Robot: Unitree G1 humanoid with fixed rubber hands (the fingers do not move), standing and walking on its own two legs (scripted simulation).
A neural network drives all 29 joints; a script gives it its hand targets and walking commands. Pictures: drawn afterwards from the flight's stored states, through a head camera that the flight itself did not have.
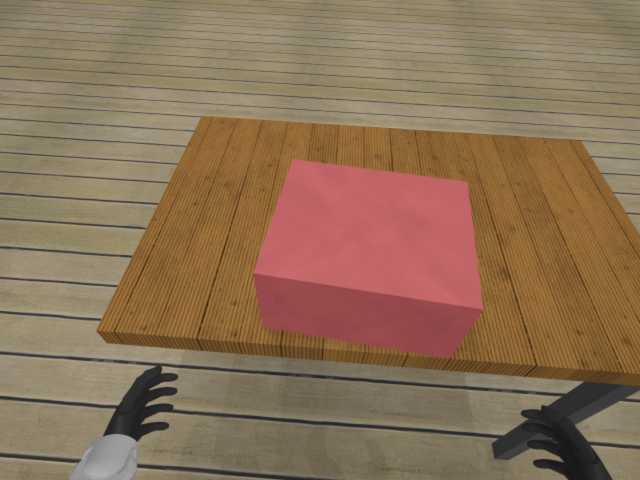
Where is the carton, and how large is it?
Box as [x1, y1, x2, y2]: [253, 159, 482, 358]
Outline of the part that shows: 292,159 253,272 262,325 265,327 449,358 482,310 467,182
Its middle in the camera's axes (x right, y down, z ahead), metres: +0.07 +0.03 +0.60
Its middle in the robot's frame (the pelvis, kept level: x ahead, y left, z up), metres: +0.44 -0.04 +0.00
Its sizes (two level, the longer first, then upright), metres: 0.281 0.232 0.142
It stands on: a table, 0.71 m high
